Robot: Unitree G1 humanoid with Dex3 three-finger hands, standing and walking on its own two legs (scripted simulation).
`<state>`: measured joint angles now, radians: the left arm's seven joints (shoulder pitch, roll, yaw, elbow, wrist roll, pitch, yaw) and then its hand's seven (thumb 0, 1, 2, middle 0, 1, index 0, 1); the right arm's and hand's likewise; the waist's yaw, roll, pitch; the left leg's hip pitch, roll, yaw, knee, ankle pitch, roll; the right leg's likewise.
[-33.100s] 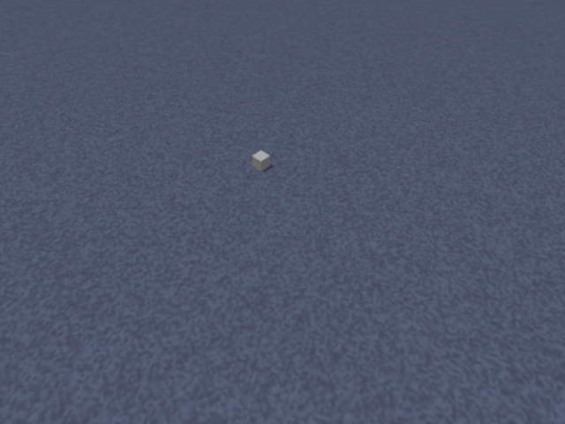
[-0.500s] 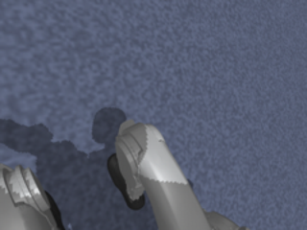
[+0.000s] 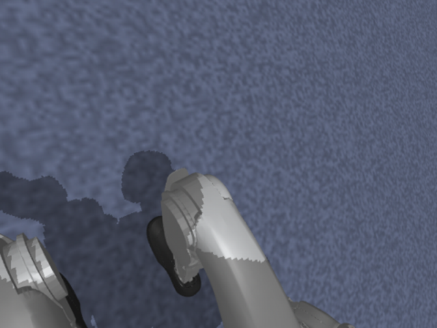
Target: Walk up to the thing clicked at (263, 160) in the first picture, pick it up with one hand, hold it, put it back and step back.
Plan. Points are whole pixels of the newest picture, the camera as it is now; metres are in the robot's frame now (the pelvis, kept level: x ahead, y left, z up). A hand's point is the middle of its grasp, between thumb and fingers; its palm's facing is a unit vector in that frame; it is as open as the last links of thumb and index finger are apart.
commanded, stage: open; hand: left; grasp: from above
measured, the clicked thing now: out of the picture +0.39 +0.37 -0.28
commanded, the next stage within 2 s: withdraw in 0.70 s
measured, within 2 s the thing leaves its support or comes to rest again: neither
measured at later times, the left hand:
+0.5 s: hand out of the picture +0.39 +0.36 -0.25, palm faces -0.06 -0.44 -0.90, open 12.8 cm
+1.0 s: hand out of the picture +0.40 +0.36 -0.24, palm faces -0.03 -0.45 -0.89, open 13.6 cm
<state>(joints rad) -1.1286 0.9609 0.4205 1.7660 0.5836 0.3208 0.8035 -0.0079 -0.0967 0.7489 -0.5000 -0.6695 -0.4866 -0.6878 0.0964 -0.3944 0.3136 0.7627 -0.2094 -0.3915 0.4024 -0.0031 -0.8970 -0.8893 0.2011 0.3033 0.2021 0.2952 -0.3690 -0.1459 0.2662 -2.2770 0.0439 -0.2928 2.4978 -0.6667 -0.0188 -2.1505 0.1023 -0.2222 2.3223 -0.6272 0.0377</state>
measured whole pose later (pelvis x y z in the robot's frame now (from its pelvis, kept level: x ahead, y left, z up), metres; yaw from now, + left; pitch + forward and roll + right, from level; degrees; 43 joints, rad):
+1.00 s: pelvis +0.00 +0.00 +0.00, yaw +0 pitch +24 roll -14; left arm -1.09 0.92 0.42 1.65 0.59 0.34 0.75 0.00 -0.42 0.97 -0.11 -1.00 -0.12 -0.98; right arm 0.12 -0.38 0.29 0.77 -0.20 -0.41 0.40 0.00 -0.89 -0.88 0.20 0.30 0.20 0.29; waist -0.34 -0.14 0.25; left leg -2.28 0.04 -0.29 2.48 -0.67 -0.02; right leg -2.15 0.10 -0.22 2.31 -0.63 0.03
